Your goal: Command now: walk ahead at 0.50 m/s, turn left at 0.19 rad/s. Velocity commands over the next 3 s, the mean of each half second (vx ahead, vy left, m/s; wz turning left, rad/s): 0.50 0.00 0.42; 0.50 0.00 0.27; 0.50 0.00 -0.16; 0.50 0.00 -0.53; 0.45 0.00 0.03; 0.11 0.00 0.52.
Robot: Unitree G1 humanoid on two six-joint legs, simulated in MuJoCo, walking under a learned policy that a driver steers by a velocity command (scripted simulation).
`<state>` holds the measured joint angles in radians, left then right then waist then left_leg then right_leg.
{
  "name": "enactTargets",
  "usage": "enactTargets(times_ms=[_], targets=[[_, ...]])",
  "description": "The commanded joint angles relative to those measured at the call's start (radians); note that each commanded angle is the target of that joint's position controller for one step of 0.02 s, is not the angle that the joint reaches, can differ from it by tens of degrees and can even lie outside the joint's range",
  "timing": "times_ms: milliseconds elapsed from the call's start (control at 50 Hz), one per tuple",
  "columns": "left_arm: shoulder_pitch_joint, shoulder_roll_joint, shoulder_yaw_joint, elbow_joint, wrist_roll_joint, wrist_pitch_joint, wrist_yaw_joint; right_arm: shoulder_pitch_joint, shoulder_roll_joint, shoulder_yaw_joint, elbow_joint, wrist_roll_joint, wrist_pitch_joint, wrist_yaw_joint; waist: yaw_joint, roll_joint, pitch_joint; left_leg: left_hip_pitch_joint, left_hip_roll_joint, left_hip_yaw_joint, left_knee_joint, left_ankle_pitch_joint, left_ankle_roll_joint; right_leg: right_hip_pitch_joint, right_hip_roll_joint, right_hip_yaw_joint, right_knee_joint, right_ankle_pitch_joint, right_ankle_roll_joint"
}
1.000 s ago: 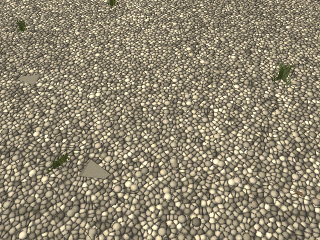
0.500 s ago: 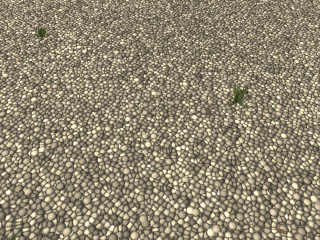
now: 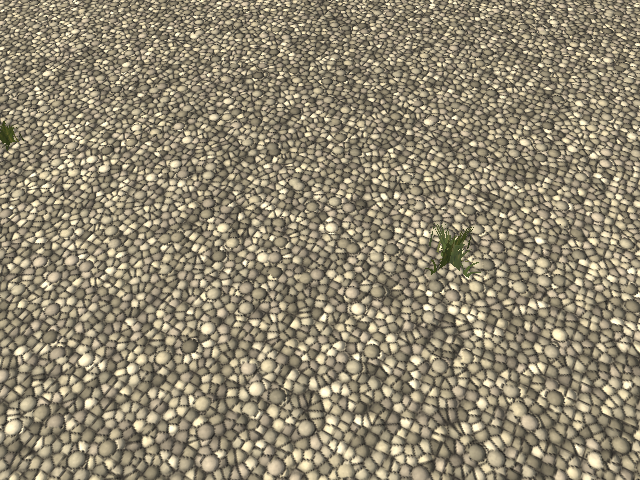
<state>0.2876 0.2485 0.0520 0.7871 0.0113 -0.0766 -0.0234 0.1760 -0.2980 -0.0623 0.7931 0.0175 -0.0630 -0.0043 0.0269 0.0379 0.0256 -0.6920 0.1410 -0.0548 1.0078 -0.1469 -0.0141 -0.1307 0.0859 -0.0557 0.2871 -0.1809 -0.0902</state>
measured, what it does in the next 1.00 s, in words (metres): walks ahead, turning left: left foot, then right foot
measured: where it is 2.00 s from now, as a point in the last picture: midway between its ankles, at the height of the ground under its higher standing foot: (230, 240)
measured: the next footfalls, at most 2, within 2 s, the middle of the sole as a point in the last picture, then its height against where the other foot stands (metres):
left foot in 0.28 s outside the picture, level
right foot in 0.76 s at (332, 403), level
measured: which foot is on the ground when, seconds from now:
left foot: up 0.00-0.26, down 0.28-0.78, up 0.80-1.00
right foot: down 0.00-0.30, up 0.32-0.74, down 0.76-1.00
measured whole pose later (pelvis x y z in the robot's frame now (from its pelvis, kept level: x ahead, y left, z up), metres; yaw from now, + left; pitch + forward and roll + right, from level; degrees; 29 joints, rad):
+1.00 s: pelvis +0.58 +0.11 +0.00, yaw +23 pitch +2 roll -1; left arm 0.34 0.25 0.04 0.80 0.00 -0.09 -0.02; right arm 0.21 -0.29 -0.05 0.71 0.00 -0.06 0.00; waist 0.04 0.05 0.01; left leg -0.62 0.08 -0.05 1.00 -0.24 0.01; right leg -0.18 0.06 -0.02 0.33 -0.18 -0.06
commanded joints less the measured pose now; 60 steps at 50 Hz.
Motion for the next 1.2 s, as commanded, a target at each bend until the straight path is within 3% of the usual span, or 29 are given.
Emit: enactTargets(times_ms=[20,100,180,240,260,280,300,320,340,360,380,400,480,580,680,720,740,760,780,800,820,840,860,880,920,960,1060,1140,1200], targets=[[-0.036,0.149,0.036,-0.05,0.003,-0.023,0.014,-0.014,-0.05,-0.008,-0.044,0.002,-0.006,0.006,-0.003,-0.085,-0.007,0.007,-0.004,-0.016,-0.154,0.194,-0.003,-0.004,-0.258,0.063,-0.151,0.312,-0.111],[0.001,0.168,0.04,-0.016,-0.003,-0.019,0.022,-0.122,-0.025,0.005,-0.08,0.005,-0.014,0.028,0.048,-0.08,0.036,0.019,-0.04,0.027,-0.346,0.3,0.017,0.071,-0.284,-0.003,-0.174,0.283,-0.085],[0.029,0.181,0.048,0.016,-0.015,0.01,0.03,-0.174,-0.028,0.007,-0.125,0.003,-0.017,0.057,0.054,-0.081,0.053,-0.041,-0.069,0.059,-0.419,0.173,0.058,0.248,-0.343,-0.035,-0.09,0.446,-0.068],[-0.011,0.222,0.06,0.003,-0.021,0.035,0.051,-0.077,-0.078,-0.019,-0.129,-0.001,-0.008,0.067,-0.021,-0.139,-0.038,0.128,-0.156,0.145,-0.409,0.005,0.115,0.291,-0.344,-0.079,0.122,0.919,-0.029],[-0.029,0.227,0.059,-0.002,-0.02,0.044,0.059,0.045,-0.116,-0.041,-0.103,0.0,-0.005,0.064,-0.092,-0.135,-0.103,0.293,-0.195,0.16,-0.438,0.008,0.144,0.249,-0.321,-0.103,0.293,0.985,-0.005],[-0.034,0.214,0.051,-0.014,-0.018,0.044,0.066,0.208,-0.179,-0.072,-0.069,0.001,-0.001,0.05,-0.176,-0.083,-0.19,0.577,-0.173,0.071,-0.484,0.064,0.192,0.076,-0.28,-0.115,0.546,0.827,0.033],[0.067,0.098,0.012,-0.059,0.01,0.019,0.05,0.284,-0.287,-0.099,-0.061,0.005,0.001,0.035,-0.118,0.158,-0.311,0.992,0.088,-0.411,-0.491,-0.029,0.367,-0.379,-0.116,-0.098,0.943,0.113,0.102],[0.038,0.094,-0.002,-0.063,0.003,-0.023,0.031,0.287,-0.242,-0.079,-0.078,0.008,-0.007,0.037,-0.129,0.149,-0.432,1.131,0.191,-0.784,-0.657,-0.117,0.45,-0.582,-0.003,0.112,1.109,-0.402,0.103],[-0.065,0.159,0.016,-0.09,-0.04,-0.052,0.014,0.264,-0.184,-0.063,-0.079,-0.001,-0.009,0.034,-0.161,0.085,-0.326,1.071,0.16,-0.647,-0.687,-0.133,0.388,-0.679,-0.074,0.178,1.131,-0.337,0.078],[-0.113,0.16,0.012,-0.11,-0.048,-0.067,0.011,0.202,-0.156,-0.055,-0.09,0.001,-0.011,0.032,-0.133,0.016,-0.213,0.92,0.124,-0.516,-0.697,-0.082,0.35,-0.68,-0.121,0.16,1.054,-0.248,0.064],[-0.13,0.158,0.016,-0.108,-0.024,-0.071,0.017,0.134,-0.13,-0.046,-0.104,0.003,-0.009,0.031,-0.088,-0.049,-0.13,0.761,0.085,-0.422,-0.715,0.009,0.324,-0.633,-0.157,0.147,0.954,-0.197,0.07],[-0.12,0.168,0.025,-0.108,-0.008,-0.062,0.022,0.089,-0.102,-0.035,-0.12,-0.005,-0.008,0.028,-0.05,-0.033,-0.093,0.646,0.054,-0.36,-0.74,0.098,0.314,-0.56,-0.183,0.145,0.891,-0.161,0.081],[-0.093,0.13,0.021,-0.118,0.005,-0.019,0.03,0.061,-0.129,-0.041,-0.14,-0.007,-0.009,0.009,-0.006,0.01,-0.055,0.446,-0.008,-0.241,-0.79,0.25,0.317,-0.473,-0.184,0.108,0.721,-0.074,0.147],[-0.264,0.084,0.0,-0.158,-0.004,-0.024,0.023,0.13,-0.142,-0.045,-0.114,0.002,0.004,-0.01,-0.085,0.048,-0.042,0.405,-0.072,-0.164,-0.764,0.132,0.242,-0.38,-0.12,0.084,0.344,0.255,0.173],[-0.315,0.128,0.014,-0.181,-0.014,-0.047,-0.002,0.199,-0.132,-0.038,-0.075,0.0,0.011,-0.01,-0.106,0.063,-0.028,0.565,0.018,-0.273,-0.668,0.086,0.221,-0.382,-0.115,0.109,0.223,0.215,0.114],[-0.253,0.144,0.024,-0.169,-0.013,-0.054,-0.004,0.179,-0.138,-0.041,-0.074,-0.004,0.017,-0.009,-0.064,0.085,-0.029,0.6,0.031,-0.293,-0.608,0.179,0.201,-0.315,-0.104,0.087,0.189,0.14,0.074],[-0.164,0.167,0.038,-0.144,-0.007,-0.057,0.001,0.168,-0.121,-0.035,-0.079,-0.006,0.018,-0.008,-0.019,0.078,-0.072,0.595,-0.01,-0.27,-0.515,0.302,0.181,-0.19,-0.091,0.069,0.162,0.139,0.044],[-0.024,0.209,0.052,-0.125,0.006,-0.061,0.006,0.16,-0.084,-0.018,-0.094,-0.014,0.016,-0.005,0.046,0.027,-0.193,0.518,-0.065,-0.214,-0.3,0.28,0.147,0.036,-0.193,0.165,0.196,0.166,-0.015],[0.109,0.3,0.078,-0.096,0.017,-0.054,0.008,0.292,-0.026,0.0,-0.101,0.001,0.004,-0.006,0.035,-0.215,-0.35,0.191,-0.209,-0.095,0.065,0.001,0.064,0.412,-0.399,0.546,0.168,0.027,-0.179],[0.16,0.252,0.07,-0.066,-0.013,-0.045,-0.004,0.3,-0.052,0.004,-0.097,0.006,-0.007,-0.005,0.049,-0.341,-0.355,-0.009,-0.233,-0.11,0.232,-0.424,0.043,0.471,-0.48,0.837,0.023,-0.213,-0.228],[0.11,0.184,0.049,-0.074,-0.027,-0.041,-0.002,0.202,-0.128,-0.016,-0.107,0.016,-0.01,-0.001,0.066,-0.212,-0.202,-0.1,-0.176,-0.135,0.309,-0.369,0.049,0.367,-0.458,0.755,0.001,-0.34,-0.185],[0.051,0.161,0.039,-0.086,-0.017,-0.031,0.003,0.113,-0.128,-0.014,-0.128,0.011,-0.011,0.0,0.057,-0.127,-0.113,-0.101,-0.13,-0.089,0.299,-0.288,0.052,0.242,-0.417,0.622,-0.011,-0.294,-0.151],[0.006,0.143,0.03,-0.086,-0.009,-0.026,0.002,0.062,-0.115,-0.014,-0.144,-0.005,-0.014,0.002,0.035,-0.091,-0.039,-0.088,-0.097,-0.061,0.232,-0.227,0.052,0.122,-0.372,0.526,-0.04,-0.194,-0.143],[-0.019,0.123,0.021,-0.087,-0.002,-0.028,0.002,0.061,-0.103,-0.017,-0.143,-0.013,-0.013,0.003,0.007,-0.107,-0.02,-0.041,-0.063,-0.057,0.171,-0.179,0.051,0.051,-0.339,0.461,-0.062,-0.099,-0.131],[-0.028,0.114,0.017,-0.079,-0.005,-0.032,0.001,0.098,-0.069,-0.012,-0.13,-0.009,-0.007,0.005,-0.02,-0.144,-0.031,0.026,-0.045,-0.034,0.104,-0.146,0.038,-0.006,-0.3,0.373,-0.095,0.028,-0.13],[-0.013,0.142,0.024,-0.064,-0.014,-0.036,0.005,0.071,-0.047,-0.005,-0.14,-0.014,-0.003,0.004,-0.021,-0.134,-0.026,0.01,-0.036,-0.013,0.02,-0.104,0.02,-0.015,-0.298,0.31,-0.119,0.145,-0.145],[0.042,0.181,0.033,-0.024,-0.026,-0.02,0.017,-0.087,-0.01,0.013,-0.171,-0.014,-0.016,0.014,0.029,-0.108,-0.009,0.054,-0.052,0.025,-0.303,0.153,0.0,-0.003,-0.26,0.175,-0.135,0.241,-0.113],[0.116,0.193,0.034,0.018,-0.034,-0.004,0.018,-0.195,-0.016,0.013,-0.202,0.0,-0.025,0.032,0.067,-0.109,0.019,0.087,-0.083,0.04,-0.435,0.207,0.011,0.06,-0.291,0.173,-0.11,0.226,-0.102],[0.134,0.203,0.039,0.039,-0.038,0.015,0.025,-0.218,-0.038,0.005,-0.221,-0.001,-0.036,0.046,0.046,-0.117,0.03,0.118,-0.099,0.03,-0.502,0.116,0.044,0.133,-0.33,0.212,-0.048,0.291,-0.082]])
Over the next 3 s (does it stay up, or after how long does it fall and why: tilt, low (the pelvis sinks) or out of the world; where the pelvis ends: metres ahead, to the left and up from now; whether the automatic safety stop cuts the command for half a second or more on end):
stays up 1.51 0.31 -0.01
